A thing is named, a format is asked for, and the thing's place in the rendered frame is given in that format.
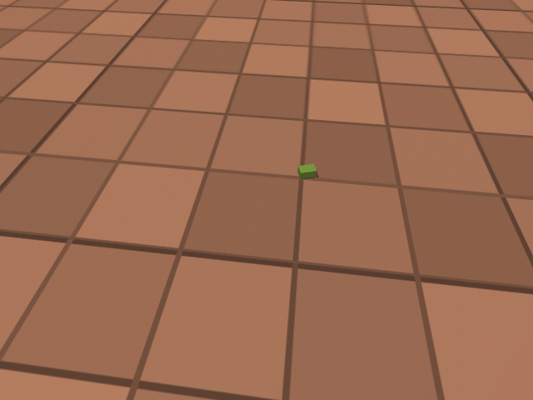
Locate small box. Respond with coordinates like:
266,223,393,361
298,164,316,179

